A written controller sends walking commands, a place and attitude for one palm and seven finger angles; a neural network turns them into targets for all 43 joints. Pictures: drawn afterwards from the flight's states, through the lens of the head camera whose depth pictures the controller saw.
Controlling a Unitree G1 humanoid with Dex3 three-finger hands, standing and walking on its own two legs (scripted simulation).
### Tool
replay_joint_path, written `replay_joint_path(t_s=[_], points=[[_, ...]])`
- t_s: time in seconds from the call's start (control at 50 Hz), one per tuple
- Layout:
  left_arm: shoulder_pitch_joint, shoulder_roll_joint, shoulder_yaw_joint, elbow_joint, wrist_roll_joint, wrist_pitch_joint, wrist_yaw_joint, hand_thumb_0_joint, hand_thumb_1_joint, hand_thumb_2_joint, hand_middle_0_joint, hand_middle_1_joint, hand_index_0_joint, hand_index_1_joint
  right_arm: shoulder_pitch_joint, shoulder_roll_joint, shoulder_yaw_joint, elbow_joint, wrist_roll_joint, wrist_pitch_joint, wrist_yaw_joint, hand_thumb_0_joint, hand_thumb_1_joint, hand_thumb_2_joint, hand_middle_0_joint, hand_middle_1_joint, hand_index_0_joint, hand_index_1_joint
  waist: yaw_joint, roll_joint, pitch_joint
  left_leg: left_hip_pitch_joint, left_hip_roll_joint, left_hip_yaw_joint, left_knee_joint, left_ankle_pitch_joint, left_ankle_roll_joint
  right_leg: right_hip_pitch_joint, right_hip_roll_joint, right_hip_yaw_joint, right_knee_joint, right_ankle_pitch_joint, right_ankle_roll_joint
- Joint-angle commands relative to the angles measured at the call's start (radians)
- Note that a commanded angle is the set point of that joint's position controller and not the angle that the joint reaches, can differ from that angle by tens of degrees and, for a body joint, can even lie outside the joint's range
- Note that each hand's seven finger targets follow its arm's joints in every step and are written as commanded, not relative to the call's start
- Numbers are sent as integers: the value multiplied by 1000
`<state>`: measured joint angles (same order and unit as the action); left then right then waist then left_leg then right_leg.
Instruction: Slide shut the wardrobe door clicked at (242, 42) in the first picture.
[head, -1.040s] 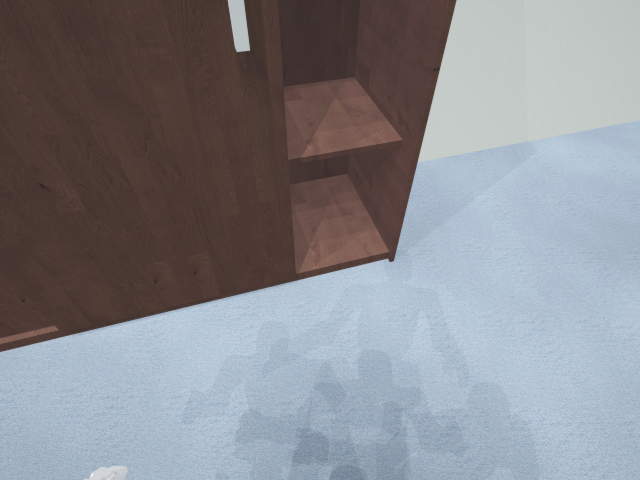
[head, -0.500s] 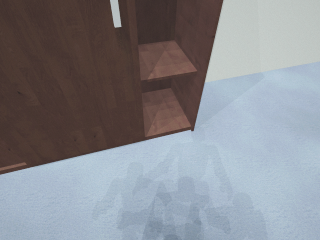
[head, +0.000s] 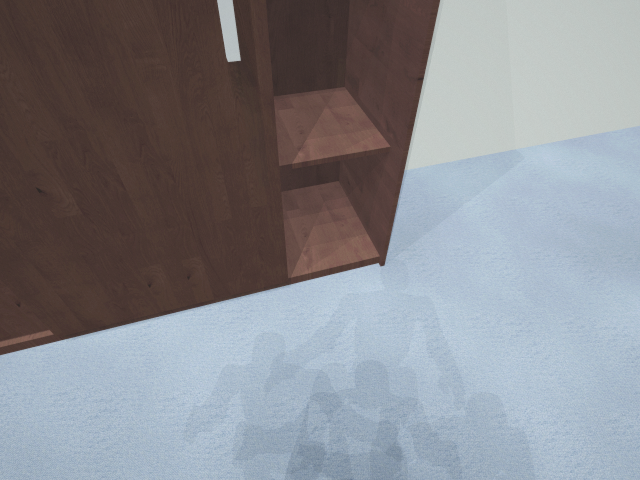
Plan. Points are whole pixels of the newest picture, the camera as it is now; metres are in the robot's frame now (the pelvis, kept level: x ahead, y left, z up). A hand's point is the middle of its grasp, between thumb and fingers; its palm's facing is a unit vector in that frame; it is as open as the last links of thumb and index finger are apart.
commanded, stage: look at it before walking up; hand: left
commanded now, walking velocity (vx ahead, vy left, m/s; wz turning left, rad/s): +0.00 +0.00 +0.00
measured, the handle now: out of the picture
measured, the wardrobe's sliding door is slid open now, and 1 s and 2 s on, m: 0.39 0.39 0.39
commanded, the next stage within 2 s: turn to face it in 0.40 s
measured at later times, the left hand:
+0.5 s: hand out of the picture +0.06 +0.25 -0.16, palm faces -0.02 -0.94 -0.33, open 7.4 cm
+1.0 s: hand out of the picture +0.01 +0.23 -0.19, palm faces +0.17 -0.96 -0.21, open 7.4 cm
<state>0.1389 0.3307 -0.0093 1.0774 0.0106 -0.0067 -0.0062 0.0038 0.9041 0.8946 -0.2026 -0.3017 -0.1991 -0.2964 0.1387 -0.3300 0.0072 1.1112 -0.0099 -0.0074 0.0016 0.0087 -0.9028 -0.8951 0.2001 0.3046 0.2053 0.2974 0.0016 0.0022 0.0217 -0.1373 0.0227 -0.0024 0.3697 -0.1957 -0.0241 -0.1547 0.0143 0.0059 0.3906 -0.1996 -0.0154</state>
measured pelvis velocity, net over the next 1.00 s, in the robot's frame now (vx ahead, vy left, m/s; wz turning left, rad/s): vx -0.02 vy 0.03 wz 0.16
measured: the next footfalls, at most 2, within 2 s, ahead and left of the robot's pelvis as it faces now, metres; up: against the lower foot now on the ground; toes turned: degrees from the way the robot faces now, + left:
right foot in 1.24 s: +0.03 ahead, -0.11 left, +0.00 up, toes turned +13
left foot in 1.54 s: -0.06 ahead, +0.12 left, +0.00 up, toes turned +22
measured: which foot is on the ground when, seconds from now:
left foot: down 0.00-1.00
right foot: down 0.00-0.86, up 0.88-1.00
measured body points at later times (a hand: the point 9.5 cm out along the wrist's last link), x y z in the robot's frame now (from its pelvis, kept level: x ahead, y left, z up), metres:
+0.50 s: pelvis +0.00 +0.00 +0.00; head +0.00 +0.00 +0.45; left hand +0.07 +0.30 -0.13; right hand +0.07 -0.29 -0.13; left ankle +0.00 +0.14 -0.75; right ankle +0.01 -0.11 -0.75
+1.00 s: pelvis -0.02 +0.03 -0.01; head +0.00 +0.05 +0.44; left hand +0.00 +0.28 -0.17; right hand +0.05 -0.20 -0.15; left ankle +0.00 +0.13 -0.75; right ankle -0.02 -0.11 -0.69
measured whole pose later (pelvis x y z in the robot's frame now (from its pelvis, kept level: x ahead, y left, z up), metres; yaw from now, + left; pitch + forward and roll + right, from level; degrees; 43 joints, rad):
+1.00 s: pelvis -0.02 +0.03 -0.01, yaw +9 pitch -1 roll -1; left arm 0.19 0.23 0.03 0.98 0.01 0.06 0.02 0.00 0.91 0.89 -0.20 -0.30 -0.20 -0.30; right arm 0.24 -0.17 -0.01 1.00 -0.02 0.02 0.00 0.01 -0.90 -0.90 0.20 0.30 0.20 0.30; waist -0.01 -0.04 0.07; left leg -0.28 -0.04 -0.02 0.53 -0.23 0.04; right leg -0.40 -0.04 -0.03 0.98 -0.48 0.04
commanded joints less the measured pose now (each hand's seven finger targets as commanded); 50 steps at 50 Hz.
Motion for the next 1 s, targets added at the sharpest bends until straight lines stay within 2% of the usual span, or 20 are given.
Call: replay_joint_path(t_s=[0.0, 0.32, 0.4, 0.5, 0.52, 0.6, 0.62, 0.66, 0.7, 0.74, 0.76, 0.78, 0.8, 0.82, 0.84, 0.86, 0.88, 0.9, 0.94, 0.98], points=[[-42, 211, 43, -68, 0, -21, 19, 0, 900, 900, -200, -300, -200, -300, -42, -201, -39, -66, -1, -24, -15, 0, -900, -900, 200, 300, 200, 300, -3, -3, -35, 2, 91, -86, -59, 78, 44, -16, -127, 117, -88, 58, -17], [-34, 211, 40, -61, 1, -20, 17, 0, 900, 900, -200, -300, -200, -300, -48, -204, -38, -63, 1, -22, -14, 0, -900, -900, 200, 300, 200, 300, -2, 0, -26, 5, 91, -92, -71, 66, 46, -19, -125, 115, -100, 42, -13], [-31, 212, 41, -59, 1, -22, 18, 0, 900, 900, -200, -300, -200, -300, -46, -207, -38, -62, 2, -25, -15, 0, -900, -900, 200, 300, 200, 300, -3, 4, -55, 21, 94, -90, -66, 103, 45, 2, -127, 110, -89, 90, -14], [-32, 215, 43, -57, 0, -21, 18, 0, 900, 900, -200, -300, -200, -300, -54, -209, -38, -65, 2, -24, -15, 0, -900, -900, 200, 300, 200, 300, 0, 2, -45, 10, 93, -93, -63, 118, 47, 8, -132, 96, -82, 105, -11], [-30, 212, 45, -62, 0, -19, 20, 0, 900, 900, -200, -300, -200, -300, -55, -205, -39, -69, 1, -22, -13, 0, -900, -900, 200, 300, 200, 300, 1, 4, -39, 1, 91, -98, -54, 136, 48, 7, -133, 91, -69, 116, -10], [32, 113, 33, -66, -1, 14, 32, 0, 900, 900, -200, -300, -200, -300, -3, -90, -20, -79, -2, 8, -8, 0, -900, -900, 200, 300, 200, 300, 7, 5, -33, -82, 78, -100, 16, 151, 36, -2, -151, 59, -6, 97, 14], [39, 116, 36, -76, 0, 18, 34, 0, 900, 900, -200, -300, -200, -300, 2, -86, -22, -86, -2, 15, -7, 0, -900, -900, 200, 300, 200, 300, 10, -9, -29, -108, 70, -100, 40, 147, 34, -3, -160, 64, 0, 94, 12], [50, 128, 47, -96, 2, 23, 37, 0, 900, 900, -200, -300, -200, -300, 16, -82, -29, -107, -3, 24, -6, 0, -900, -900, 200, 300, 200, 300, 10, -49, -41, -145, 46, -91, 108, 134, 31, -6, -199, 76, 7, 95, -8], [57, 147, 59, -121, 4, 25, 40, 0, 900, 900, -200, -300, -200, -300, 34, -72, -41, -129, -2, 33, -5, 0, -900, -900, 200, 300, 200, 300, 8, -115, -53, -161, 13, -56, 223, 83, 23, -27, -273, 114, -15, 107, -57], [51, 152, 66, -150, 10, 25, 45, 0, 900, 900, -200, -300, -200, -300, 61, -56, -52, -149, -2, 40, -5, 0, -900, -900, 200, 300, 200, 300, -1, -164, -50, -181, -3, -28, 329, -91, 17, -47, -339, 137, -10, 180, -115], [47, 146, 68, -163, 13, 26, 46, 0, 900, 900, -200, -300, -200, -300, 65, -44, -55, -153, -2, 41, -4, 0, -900, -900, 200, 300, 200, 300, -3, -176, -32, -181, 1, -5, 348, -189, 13, -73, -360, 125, -4, 210, -136], [37, 139, 70, -172, 16, 25, 46, 0, 900, 900, -200, -300, -200, -300, 79, -29, -58, -155, -1, 41, -2, 0, -900, -900, 200, 300, 200, 300, -14, -176, -18, -161, 8, 8, 318, -194, 11, -93, -358, 101, 20, 235, -136], [32, 131, 71, -178, 14, 26, 44, 0, 900, 900, -200, -300, -200, -300, 104, -20, -58, -151, 0, 37, 0, 0, -900, -900, 200, 300, 200, 300, -25, -146, -26, -118, 13, 13, 235, -127, 12, -102, -337, 60, 77, 255, -110], [35, 112, 71, -187, 8, 29, 42, 0, 900, 900, -200, -300, -200, -300, 142, -30, -60, -148, -3, 30, 0, 0, -900, -900, 200, 300, 200, 300, -38, -74, -50, -39, 44, -31, 136, 53, 30, -153, -280, -12, 171, 185, -54], [42, 58, 64, -202, 3, 38, 38, 0, 900, 900, -200, -300, -200, -300, 158, -90, -72, -155, -12, 23, 2, 0, -900, -900, 200, 300, 200, 300, -40, 160, -42, -20, 182, -270, 30, 217, 99, -255, -137, -108, 344, -67, 28], [-7, 26, 56, -220, 2, 40, 45, 0, 900, 900, -200, -300, -200, -300, 185, -117, -81, -151, -16, 16, -8, 0, -900, -900, 200, 300, 200, 300, -62, 315, -11, -44, 289, -475, -110, 301, 191, -321, -47, -86, 543, -389, 61], [0, 37, 62, -215, 5, 44, 47, 0, 900, 900, -200, -300, -200, -300, 183, -113, -82, -151, -9, 15, -20, 0, -900, -900, 200, 300, 200, 300, -47, 225, -12, -67, 295, -477, -113, 281, 228, -331, -71, 9, 637, -381, 48], [13, 28, 66, -202, 4, 42, 43, 0, 900, 900, -200, -300, -200, -300, 149, -99, -80, -160, -9, 15, -24, 0, -900, -900, 200, 300, 200, 300, -25, 159, -15, -63, 271, -435, -94, 230, 234, -339, -80, 21, 681, -340, 45], [43, 1, 65, -181, 4, 36, 34, 0, 900, 900, -200, -300, -200, -300, 112, -71, -77, -171, -9, 11, -27, 0, -900, -900, 200, 300, 200, 300, -9, 119, -40, -40, 220, -342, -68, 231, 218, -338, -83, 8, 660, -280, 54], [54, -28, 63, -174, 1, 37, 31, 0, 900, 900, -200, -300, -200, -300, 126, -57, -79, -167, -9, 13, -29, 0, -900, -900, 200, 300, 200, 300, -18, 120, -60, -22, 193, -314, -65, 222, 214, -305, -68, -9, 587, -272, 60]])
